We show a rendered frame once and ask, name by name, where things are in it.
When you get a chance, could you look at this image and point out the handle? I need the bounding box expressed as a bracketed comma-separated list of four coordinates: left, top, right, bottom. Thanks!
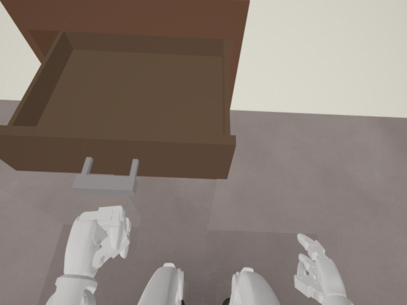
[72, 157, 139, 196]

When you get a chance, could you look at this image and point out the cabinet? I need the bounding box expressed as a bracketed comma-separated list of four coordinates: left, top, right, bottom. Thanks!
[0, 0, 250, 179]

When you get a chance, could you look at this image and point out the robot left forearm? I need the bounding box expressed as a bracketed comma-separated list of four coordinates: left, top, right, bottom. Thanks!
[46, 274, 98, 305]

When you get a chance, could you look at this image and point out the left robot thigh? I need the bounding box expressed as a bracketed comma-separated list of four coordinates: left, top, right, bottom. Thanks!
[138, 266, 184, 305]

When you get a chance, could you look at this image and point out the right robot thigh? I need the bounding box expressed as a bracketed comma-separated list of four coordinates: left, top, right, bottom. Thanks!
[231, 271, 280, 305]

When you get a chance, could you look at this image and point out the drawer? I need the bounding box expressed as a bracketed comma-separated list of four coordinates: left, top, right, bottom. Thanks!
[0, 31, 236, 179]

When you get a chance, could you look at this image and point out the robot right hand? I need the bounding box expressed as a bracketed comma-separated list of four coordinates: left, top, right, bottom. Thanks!
[294, 233, 347, 304]

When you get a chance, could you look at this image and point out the robot left hand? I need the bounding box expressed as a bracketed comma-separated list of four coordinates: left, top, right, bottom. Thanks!
[64, 205, 131, 278]

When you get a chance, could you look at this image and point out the robot thigh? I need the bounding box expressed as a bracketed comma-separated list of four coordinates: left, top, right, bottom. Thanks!
[138, 266, 184, 305]
[231, 271, 280, 305]

